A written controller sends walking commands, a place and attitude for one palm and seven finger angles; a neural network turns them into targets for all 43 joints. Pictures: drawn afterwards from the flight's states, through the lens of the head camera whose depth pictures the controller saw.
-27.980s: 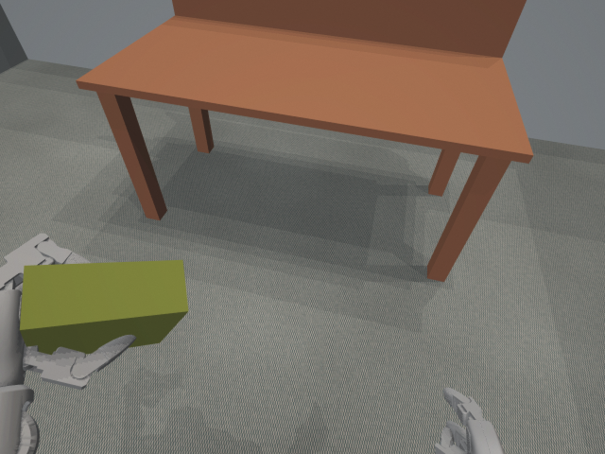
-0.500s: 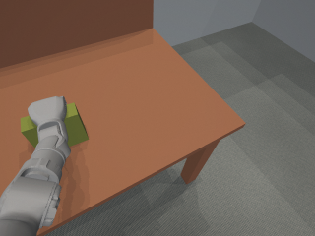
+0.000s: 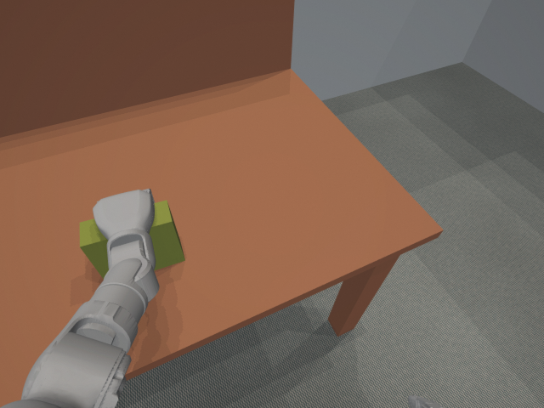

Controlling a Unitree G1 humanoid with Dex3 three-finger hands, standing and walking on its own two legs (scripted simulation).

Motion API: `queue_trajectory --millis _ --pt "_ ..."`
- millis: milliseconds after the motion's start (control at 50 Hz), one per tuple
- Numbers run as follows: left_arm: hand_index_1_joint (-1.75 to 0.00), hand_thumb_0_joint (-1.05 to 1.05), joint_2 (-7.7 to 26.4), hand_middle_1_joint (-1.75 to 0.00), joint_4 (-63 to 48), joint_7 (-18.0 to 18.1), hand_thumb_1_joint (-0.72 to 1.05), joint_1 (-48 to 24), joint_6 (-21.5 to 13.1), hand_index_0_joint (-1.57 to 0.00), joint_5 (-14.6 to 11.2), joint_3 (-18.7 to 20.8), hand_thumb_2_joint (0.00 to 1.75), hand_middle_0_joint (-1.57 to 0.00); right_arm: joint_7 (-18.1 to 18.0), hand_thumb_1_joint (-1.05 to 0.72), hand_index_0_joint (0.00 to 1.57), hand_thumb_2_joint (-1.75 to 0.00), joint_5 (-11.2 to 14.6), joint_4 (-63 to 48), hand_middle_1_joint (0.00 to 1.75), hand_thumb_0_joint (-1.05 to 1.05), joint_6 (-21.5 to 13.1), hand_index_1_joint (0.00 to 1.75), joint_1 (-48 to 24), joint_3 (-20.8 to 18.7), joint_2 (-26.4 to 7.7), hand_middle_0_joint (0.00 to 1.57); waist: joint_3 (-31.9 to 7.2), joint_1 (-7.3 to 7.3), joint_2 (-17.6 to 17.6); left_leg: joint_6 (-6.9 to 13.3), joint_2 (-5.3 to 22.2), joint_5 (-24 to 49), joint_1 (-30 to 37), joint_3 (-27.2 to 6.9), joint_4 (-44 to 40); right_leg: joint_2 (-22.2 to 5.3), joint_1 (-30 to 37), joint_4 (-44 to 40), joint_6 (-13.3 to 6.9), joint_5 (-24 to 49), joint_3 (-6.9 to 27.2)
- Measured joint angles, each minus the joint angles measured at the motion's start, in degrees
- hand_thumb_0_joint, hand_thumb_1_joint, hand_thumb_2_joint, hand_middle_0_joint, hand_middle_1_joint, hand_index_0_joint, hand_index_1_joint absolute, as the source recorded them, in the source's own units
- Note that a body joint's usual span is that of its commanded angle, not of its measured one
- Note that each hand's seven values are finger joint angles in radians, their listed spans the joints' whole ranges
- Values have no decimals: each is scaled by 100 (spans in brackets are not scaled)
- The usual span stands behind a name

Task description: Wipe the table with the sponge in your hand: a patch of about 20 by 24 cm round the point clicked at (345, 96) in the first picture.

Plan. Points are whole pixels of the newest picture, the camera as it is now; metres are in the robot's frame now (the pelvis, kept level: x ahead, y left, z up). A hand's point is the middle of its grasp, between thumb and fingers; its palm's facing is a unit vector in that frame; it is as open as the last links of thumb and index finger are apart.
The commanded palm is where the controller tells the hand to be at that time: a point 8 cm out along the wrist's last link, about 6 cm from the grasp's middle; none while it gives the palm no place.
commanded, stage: wipe back along the middle lane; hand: left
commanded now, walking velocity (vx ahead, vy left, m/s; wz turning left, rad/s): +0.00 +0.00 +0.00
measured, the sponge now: (140, 250) +0.38 +0.27 -0.04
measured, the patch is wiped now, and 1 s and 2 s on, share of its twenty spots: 0.55 0.80 0.85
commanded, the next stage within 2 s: slide across to the third lane in 0.68 s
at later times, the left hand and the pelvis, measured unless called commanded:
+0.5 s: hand (144, 259) +0.34 +0.23 +0.00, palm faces -0.06 -0.02 -1.00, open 9.6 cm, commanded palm +0.29 +0.21 +0.03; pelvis +0.00 -0.02 +0.00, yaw +0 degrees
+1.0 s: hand (150, 278) +0.30 +0.21 +0.00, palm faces -0.08 -0.04 -1.00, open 9.6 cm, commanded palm +0.28 +0.18 +0.04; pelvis -0.01 -0.03 +0.00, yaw +1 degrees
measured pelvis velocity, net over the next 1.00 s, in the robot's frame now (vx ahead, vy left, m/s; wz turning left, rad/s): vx -0.01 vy -0.03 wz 0.01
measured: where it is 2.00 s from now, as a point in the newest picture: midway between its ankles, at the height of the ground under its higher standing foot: outside the picture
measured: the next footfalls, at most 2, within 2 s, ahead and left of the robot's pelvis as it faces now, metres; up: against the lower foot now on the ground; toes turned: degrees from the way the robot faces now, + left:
none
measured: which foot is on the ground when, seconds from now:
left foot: down 0.00-1.00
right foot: down 0.00-1.00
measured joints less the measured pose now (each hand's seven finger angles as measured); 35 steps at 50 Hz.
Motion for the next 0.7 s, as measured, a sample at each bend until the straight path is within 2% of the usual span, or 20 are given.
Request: queue_trajectory --millis 320,460,700 --pt "-141 0 -285 -139 -1003 -98 -46 904 473 -77 -59 -247 109 -77 -40 -91 20 -90 78 -124 30 0 80 30 -227 65 -56 20 14 106 23 -67 7 25 466 -1 -169 10 415 -66 -66 -27 7" --pt "-142 0 -267 -139 -1287 -249 -46 1150 479 -77 -6 -257 109 -77 -104 -91 19 -90 89 -265 30 0 41 30 -362 75 -92 20 47 140 -3 -113 25 60 571 -21 -217 31 501 -73 -115 -18 -10" --pt "-142 0 -328 -140 -1985 -258 -46 1812 554 -77 -3 -377 109 -77 -108 -91 19 -90 108 -309 30 0 9 30 -395 84 -118 20 59 228 49 -159 46 64 758 -11 -249 51 646 -34 -162 -45 4"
